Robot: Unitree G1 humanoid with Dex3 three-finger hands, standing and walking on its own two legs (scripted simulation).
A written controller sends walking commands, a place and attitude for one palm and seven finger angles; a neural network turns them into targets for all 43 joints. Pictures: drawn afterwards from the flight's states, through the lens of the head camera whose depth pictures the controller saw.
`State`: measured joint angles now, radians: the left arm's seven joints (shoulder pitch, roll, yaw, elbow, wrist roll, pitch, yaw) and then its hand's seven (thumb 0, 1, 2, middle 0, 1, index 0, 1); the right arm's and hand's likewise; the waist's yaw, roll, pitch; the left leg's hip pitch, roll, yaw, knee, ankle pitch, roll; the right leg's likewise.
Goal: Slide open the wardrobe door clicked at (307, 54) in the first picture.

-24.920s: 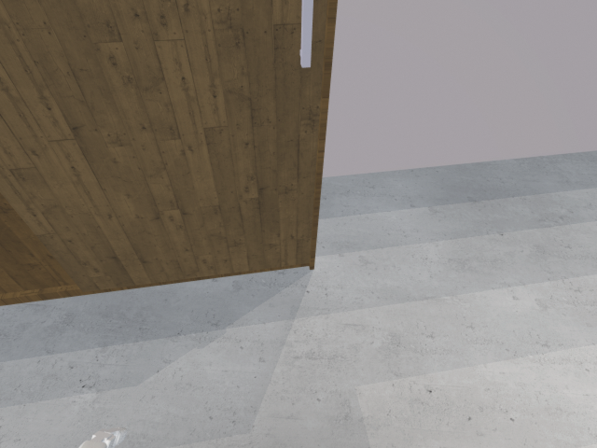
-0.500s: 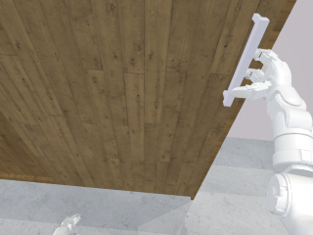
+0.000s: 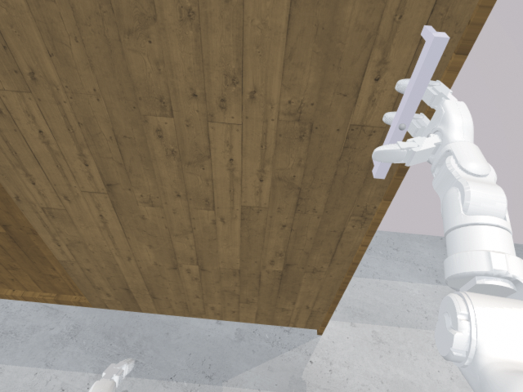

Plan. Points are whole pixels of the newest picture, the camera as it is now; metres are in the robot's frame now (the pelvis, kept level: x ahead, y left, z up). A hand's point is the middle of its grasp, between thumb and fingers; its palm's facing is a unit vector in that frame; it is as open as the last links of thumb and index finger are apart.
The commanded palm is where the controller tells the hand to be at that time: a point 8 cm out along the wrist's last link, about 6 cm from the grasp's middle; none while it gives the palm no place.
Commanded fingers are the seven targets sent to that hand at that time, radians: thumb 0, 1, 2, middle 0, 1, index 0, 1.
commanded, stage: slide the fingers in behind the handle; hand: right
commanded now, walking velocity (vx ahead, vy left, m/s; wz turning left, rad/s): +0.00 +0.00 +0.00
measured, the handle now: (400, 110) +0.49 -0.16 +0.23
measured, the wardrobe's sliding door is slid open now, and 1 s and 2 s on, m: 0.00 0.00 0.00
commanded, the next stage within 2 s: grip the handle and tug to test in 0.22 s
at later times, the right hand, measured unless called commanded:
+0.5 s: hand (402, 125) +0.44 -0.15 +0.23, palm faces +0.02 +1.00 +0.01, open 13.3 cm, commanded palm +0.41 -0.20 +0.23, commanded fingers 0.00 0.03 -0.50 0.35 1.27 0.35 1.27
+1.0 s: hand (406, 129) +0.44 -0.15 +0.23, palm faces +0.01 +1.00 +0.01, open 6.8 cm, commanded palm +0.42 -0.21 +0.23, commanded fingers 0.00 -0.90 -0.90 0.45 1.40 0.45 1.40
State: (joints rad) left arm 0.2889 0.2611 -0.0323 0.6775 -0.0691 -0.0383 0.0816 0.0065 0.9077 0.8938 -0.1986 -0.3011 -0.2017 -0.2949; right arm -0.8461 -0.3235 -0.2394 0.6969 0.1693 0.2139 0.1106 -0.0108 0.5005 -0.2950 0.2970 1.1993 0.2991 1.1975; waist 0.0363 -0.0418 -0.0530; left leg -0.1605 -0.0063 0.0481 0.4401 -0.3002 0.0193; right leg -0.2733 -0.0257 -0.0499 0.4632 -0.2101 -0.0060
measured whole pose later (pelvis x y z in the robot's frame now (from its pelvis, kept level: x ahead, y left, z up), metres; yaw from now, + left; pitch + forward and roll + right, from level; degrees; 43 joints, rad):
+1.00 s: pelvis +0.00 +0.00 +0.00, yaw +0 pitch +1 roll +0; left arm 0.28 0.26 -0.03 0.68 -0.07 -0.03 0.09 0.01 0.91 0.89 -0.20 -0.30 -0.20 -0.29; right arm -0.83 -0.32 -0.23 0.67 0.17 0.24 0.11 0.01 -0.54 -0.75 0.36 1.34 0.35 1.34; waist 0.03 -0.04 -0.05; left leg -0.14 0.00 0.05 0.42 -0.29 0.02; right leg -0.26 -0.02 -0.05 0.45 -0.21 -0.01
